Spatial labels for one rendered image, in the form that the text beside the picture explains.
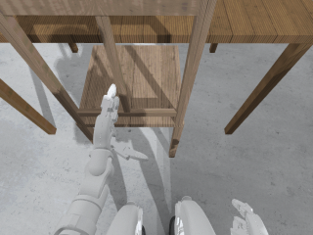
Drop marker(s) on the robot right hand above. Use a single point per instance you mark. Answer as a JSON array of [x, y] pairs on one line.
[[253, 224]]

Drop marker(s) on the left robot thigh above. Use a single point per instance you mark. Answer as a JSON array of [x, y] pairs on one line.
[[127, 221]]

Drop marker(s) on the chair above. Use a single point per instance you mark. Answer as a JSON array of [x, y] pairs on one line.
[[147, 77]]

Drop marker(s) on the right robot thigh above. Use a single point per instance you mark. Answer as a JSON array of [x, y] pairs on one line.
[[190, 216]]

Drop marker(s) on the robot thigh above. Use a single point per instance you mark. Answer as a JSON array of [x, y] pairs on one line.
[[190, 216], [127, 221]]

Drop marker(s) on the robot left hand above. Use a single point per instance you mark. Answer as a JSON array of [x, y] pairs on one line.
[[104, 129]]

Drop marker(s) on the robot left forearm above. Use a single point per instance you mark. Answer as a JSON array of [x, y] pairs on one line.
[[83, 213]]

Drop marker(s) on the table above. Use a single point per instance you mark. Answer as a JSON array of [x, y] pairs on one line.
[[233, 21]]

